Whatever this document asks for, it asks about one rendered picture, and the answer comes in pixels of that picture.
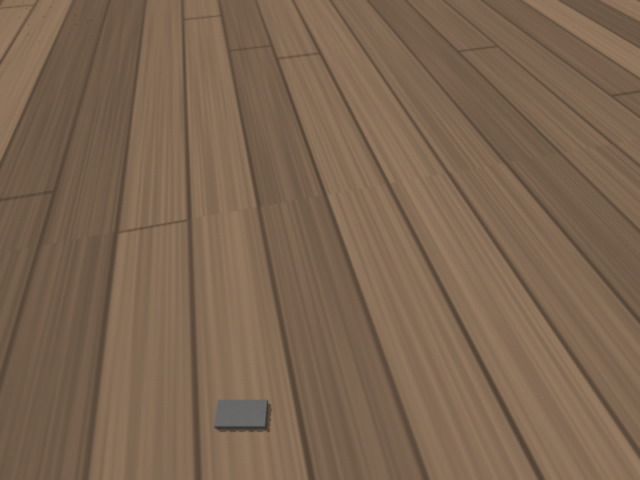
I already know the small box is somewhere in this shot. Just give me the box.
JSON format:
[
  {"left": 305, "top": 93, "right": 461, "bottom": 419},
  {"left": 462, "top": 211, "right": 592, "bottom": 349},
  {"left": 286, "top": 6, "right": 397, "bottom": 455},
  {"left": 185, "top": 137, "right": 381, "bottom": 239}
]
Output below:
[{"left": 214, "top": 400, "right": 268, "bottom": 429}]

